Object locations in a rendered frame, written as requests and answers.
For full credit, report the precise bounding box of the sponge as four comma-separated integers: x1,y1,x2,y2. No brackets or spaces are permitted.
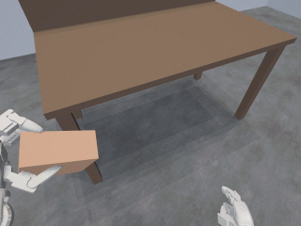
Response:
18,130,99,176

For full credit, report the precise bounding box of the table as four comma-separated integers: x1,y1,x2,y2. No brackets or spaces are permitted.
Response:
18,0,297,185

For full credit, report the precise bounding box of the left robot hand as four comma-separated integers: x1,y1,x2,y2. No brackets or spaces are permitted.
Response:
0,109,63,194

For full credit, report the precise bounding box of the right robot hand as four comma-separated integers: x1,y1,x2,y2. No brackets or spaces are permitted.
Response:
217,186,254,226

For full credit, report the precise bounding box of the left robot forearm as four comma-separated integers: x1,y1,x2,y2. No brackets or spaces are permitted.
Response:
0,188,14,226

